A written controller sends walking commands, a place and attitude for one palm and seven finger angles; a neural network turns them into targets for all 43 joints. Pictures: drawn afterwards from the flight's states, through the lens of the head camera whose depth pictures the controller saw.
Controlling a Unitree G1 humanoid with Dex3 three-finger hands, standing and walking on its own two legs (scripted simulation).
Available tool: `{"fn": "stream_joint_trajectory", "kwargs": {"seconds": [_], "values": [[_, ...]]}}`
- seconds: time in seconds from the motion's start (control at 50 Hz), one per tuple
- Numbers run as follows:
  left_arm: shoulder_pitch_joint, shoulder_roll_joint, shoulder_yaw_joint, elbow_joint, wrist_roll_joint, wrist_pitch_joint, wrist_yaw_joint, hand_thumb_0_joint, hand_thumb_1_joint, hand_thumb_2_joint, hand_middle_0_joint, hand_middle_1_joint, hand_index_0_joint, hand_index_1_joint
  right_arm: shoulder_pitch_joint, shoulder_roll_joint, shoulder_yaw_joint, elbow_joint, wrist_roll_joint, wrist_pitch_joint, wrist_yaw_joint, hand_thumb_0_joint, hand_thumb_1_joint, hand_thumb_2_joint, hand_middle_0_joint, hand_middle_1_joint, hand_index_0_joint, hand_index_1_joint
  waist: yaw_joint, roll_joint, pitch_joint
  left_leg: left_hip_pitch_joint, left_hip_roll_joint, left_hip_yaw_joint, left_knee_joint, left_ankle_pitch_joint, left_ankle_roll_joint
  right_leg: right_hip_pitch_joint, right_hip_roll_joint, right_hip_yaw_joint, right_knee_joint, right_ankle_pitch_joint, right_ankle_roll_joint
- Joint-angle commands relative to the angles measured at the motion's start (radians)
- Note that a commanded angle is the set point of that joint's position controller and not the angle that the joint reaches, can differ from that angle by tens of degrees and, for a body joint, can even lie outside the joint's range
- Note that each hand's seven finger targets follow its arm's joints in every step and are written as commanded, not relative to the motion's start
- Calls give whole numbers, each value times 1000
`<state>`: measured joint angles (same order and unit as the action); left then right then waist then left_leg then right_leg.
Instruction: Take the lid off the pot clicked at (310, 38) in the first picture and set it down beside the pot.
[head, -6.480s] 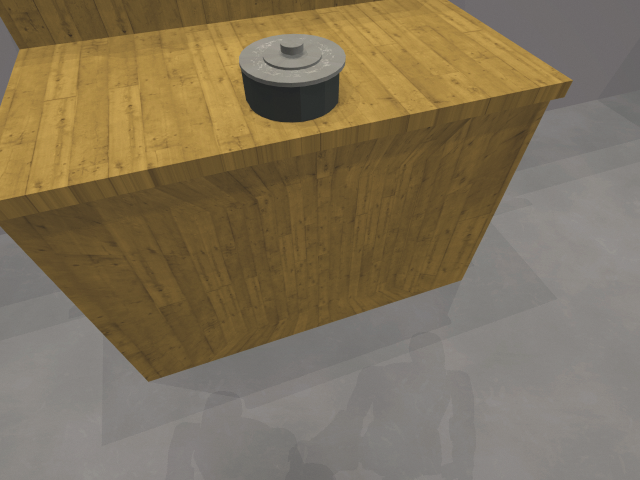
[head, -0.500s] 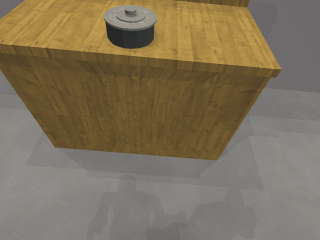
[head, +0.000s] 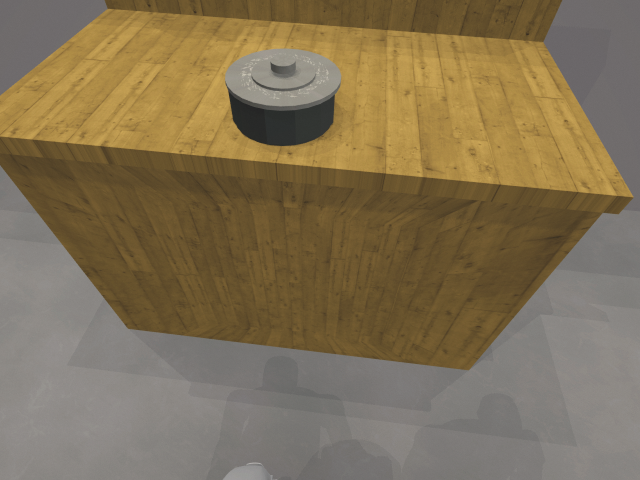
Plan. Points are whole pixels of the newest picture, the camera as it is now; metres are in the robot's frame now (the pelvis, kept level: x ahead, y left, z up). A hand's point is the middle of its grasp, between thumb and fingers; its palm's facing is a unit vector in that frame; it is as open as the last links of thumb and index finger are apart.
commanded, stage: take the last steps up to it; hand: left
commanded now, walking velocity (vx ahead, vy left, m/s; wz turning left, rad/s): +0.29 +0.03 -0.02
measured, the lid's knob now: (283, 64) +0.72 +0.13 +0.15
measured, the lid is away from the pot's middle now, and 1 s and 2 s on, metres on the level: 0.00 0.00 0.00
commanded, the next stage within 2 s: come to a stop and stand still in 0.34 s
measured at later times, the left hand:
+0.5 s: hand (213, 377) +0.29 +0.20 -0.17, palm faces -0.01 -0.98 -0.22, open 7.4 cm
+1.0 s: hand (163, 387) +0.27 +0.28 -0.18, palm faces +0.02 -0.98 -0.22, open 7.4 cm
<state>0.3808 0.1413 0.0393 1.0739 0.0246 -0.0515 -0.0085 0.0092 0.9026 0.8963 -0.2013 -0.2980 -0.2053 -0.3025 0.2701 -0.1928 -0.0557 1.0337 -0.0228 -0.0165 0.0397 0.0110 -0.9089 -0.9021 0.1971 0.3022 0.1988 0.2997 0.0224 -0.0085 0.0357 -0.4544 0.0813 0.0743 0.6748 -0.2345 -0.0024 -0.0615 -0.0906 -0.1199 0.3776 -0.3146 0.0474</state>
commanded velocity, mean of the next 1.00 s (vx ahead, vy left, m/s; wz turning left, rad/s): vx -0.02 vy -0.04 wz -0.01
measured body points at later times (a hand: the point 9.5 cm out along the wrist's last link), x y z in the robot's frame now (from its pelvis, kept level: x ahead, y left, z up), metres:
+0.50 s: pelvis +0.18 +0.02 -0.02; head +0.20 +0.00 +0.43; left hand +0.29 +0.25 -0.15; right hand +0.15 -0.19 -0.18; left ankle +0.11 +0.13 -0.73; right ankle +0.24 -0.08 -0.74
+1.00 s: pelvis +0.20 +0.07 +0.00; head +0.24 +0.11 +0.45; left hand +0.27 +0.33 -0.16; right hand +0.28 -0.16 -0.13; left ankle +0.24 +0.15 -0.74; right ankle +0.14 -0.08 -0.64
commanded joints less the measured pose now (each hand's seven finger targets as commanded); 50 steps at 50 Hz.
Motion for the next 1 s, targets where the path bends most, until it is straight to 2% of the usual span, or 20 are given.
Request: {"fn": "stream_joint_trajectory", "kwargs": {"seconds": [0.0, 0.02, 0.04, 0.06, 0.12, 0.18, 0.32, 0.4, 0.42, 0.44, 0.46, 0.52, 0.66, 0.72, 0.74, 0.76, 0.78, 0.8, 0.86, 0.98], "values": [[9, 181, 46, -35, -3, -7, 16, 0, 900, 900, -200, -300, -200, -300, 87, -67, -11, -32, 2, -45, -14, 0, -900, -900, 200, 300, 200, 300, -70, -54, 4, 349, -60, 66, -176, 28, 8, -221, -128, 52, 60, 100, -129], [16, 135, 39, -47, -6, -2, 11, 0, 900, 900, -200, -300, -200, -300, 213, -145, -33, -1, -8, -52, -29, 0, -900, -900, 200, 300, 200, 300, -123, 118, -58, 513, 61, -98, -250, -49, 51, -330, -56, -5, 311, 61, -94], [22, 78, 28, -76, -15, -3, 6, 0, 900, 900, -200, -300, -200, -300, 325, -248, -57, 19, -13, -52, -44, 0, -900, -900, 200, 300, 200, 300, -146, 356, -122, 617, 293, -451, -389, -64, 148, -516, 65, -53, 614, -254, -54], [-38, 93, 26, -102, -9, -6, 10, 0, 900, 900, -200, -300, -200, -300, 334, -233, -49, 30, -9, -42, -53, 0, -900, -900, 200, 300, 200, 300, -156, 303, -123, 595, 330, -515, -436, -106, 209, -588, 53, 54, 779, -278, -77], [-102, 89, 27, -85, -8, -4, -1, 0, 900, 900, -200, -300, -200, -300, 146, -108, -13, -12, -2, -58, -62, 0, -900, -900, 200, 300, 200, 300, -81, 132, -4, 362, 276, -335, -465, -15, 208, -588, -43, 120, 847, -88, -76], [-44, 54, 22, -69, -1, 24, -4, 0, 900, 900, -200, -300, -200, -300, 72, -77, -3, -19, 3, -69, -63, 0, -900, -900, 200, 300, 200, 300, -18, 118, 13, 268, 208, -164, -499, 107, 185, -486, -47, 91, 686, -16, -52], [-138, 61, 20, -130, -1, 29, -4, 0, 900, 900, -200, -300, -200, -300, 73, -102, -9, -8, 0, -58, -59, 0, -900, -900, 200, 300, 200, 300, -22, 86, 32, 284, 194, -114, -471, 140, 198, -381, -15, 41, 353, 52, -40], [-55, 96, 29, -105, 4, 11, 3, 0, 900, 900, -200, -300, -200, -300, 72, -71, -2, 13, 4, -46, -59, 0, -900, -900, 200, 300, 200, 300, 21, -13, 21, 188, 111, -50, -245, 93, 118, -102, 32, 14, 126, 153, -49], [37, 149, 38, -78, 7, -2, 10, 0, 900, 900, -200, -300, -200, -300, 70, -44, 6, 10, 10, -48, -58, 0, -900, -900, 200, 300, 200, 300, 57, -115, -25, 90, 23, 19, -46, -4, 68, 35, -78, 172, 76, 272, -91], [91, 227, 49, -64, 0, -8, 19, 0, 900, 900, -200, -300, -200, -300, 104, -5, 12, -7, 14, -45, -55, 0, -900, -900, 200, 300, 200, 300, 44, -284, -62, -69, -82, 80, 152, -255, 10, 143, -294, 447, -16, 513, -207], [87, 219, 37, -69, -13, -7, 26, 0, 900, 900, -200, -300, -200, -300, 79, -32, 14, -6, 17, -32, -67, 0, -900, -900, 200, 300, 200, 300, 48, -183, -103, 2, -57, -15, 264, -405, -7, 59, -352, 472, -54, 670, -288], [-103, 171, 26, -105, -10, 6, 52, 0, 900, 900, -200, -300, -200, -300, 62, -14, 14, 21, 26, 4, -76, 0, -900, -900, 200, 300, 200, 300, -12, -140, -101, 52, -27, -88, 281, -323, -29, -40, -271, 293, 18, 937, -292], [-163, 212, 52, -142, 2, 54, 61, 0, 900, 900, -200, -300, -200, -300, 18, -8, -9, -25, 21, 49, -68, 0, -900, -900, 200, 300, 200, 300, -19, -139, -83, 99, -70, -40, 111, -202, -52, -104, -224, 202, 56, 818, -262], [-190, 214, 52, -151, -8, 68, 58, 0, 900, 900, -200, -300, -200, -300, 43, -25, -16, -31, 18, 43, -67, 0, -900, -900, 200, 300, 200, 300, -48, -150, -107, 246, -79, -18, -163, 41, -47, -146, -165, 163, 141, 652, -178], [-185, 196, 47, -158, -13, 74, 55, 0, 900, 900, -200, -300, -200, -300, 56, -52, -17, -34, 13, 37, -67, 0, -900, -900, 200, 300, 200, 300, -53, -90, -109, 331, -25, -49, -254, 182, -29, -208, -116, 137, 196, 488, -124], [-153, 140, 38, -170, -16, 82, 51, 0, 900, 900, -200, -300, -200, -300, 41, -125, -27, -59, 3, 27, -66, 0, -900, -900, 200, 300, 200, 300, -42, 156, -105, 356, 170, -275, -319, 475, 54, -321, 7, 55, 308, 114, -45], [-137, 129, 30, -174, -16, 85, 58, 0, 900, 900, -200, -300, -200, -300, 17, -166, -29, -84, -1, 31, -65, 0, -900, -900, 200, 300, 200, 300, -49, 274, -81, 284, 297, -360, -372, 647, 153, -330, 83, 66, 513, -285, -26], [-139, 147, 33, -171, -15, 98, 67, 0, 900, 900, -200, -300, -200, -300, 28, -177, -25, -92, -1, 28, -77, 0, -900, -900, 200, 300, 200, 300, -58, 286, -128, 264, 318, -402, -353, 716, 195, -316, 97, 166, 634, -343, -29], [-137, 158, 42, -146, -14, 92, 55, 0, 900, 900, -200, -300, -200, -300, -41, -135, -8, -109, -3, 19, -96, 0, -900, -900, 200, 300, 200, 300, -30, 122, -71, 321, 242, -306, -317, 706, 192, -427, 97, 213, 793, -185, -16], [-101, 169, 44, -143, -10, 110, 37, 0, 900, 900, -200, -300, -200, -300, 7, -132, -4, -99, 4, 18, -98, 0, -900, -900, 200, 300, 200, 300, -46, 161, -104, 402, 208, -239, -384, 456, 143, -439, 85, 208, 765, -88, 16]]}}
